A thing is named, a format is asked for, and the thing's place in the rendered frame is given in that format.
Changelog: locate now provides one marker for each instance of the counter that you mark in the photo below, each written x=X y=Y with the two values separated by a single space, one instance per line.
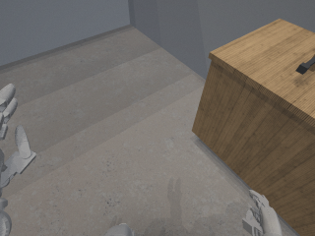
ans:
x=257 y=114

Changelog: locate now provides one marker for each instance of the left robot forearm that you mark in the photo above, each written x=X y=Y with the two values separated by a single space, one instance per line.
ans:
x=5 y=219

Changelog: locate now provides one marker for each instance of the tap lever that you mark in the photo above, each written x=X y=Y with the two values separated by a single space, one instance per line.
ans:
x=303 y=67

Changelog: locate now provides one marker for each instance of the robot left thigh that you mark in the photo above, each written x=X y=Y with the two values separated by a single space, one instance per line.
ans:
x=120 y=230

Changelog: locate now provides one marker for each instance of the robot right hand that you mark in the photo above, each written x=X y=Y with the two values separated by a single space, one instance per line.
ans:
x=267 y=219

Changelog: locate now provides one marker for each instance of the robot left hand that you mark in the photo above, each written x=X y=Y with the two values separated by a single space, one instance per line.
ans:
x=19 y=160

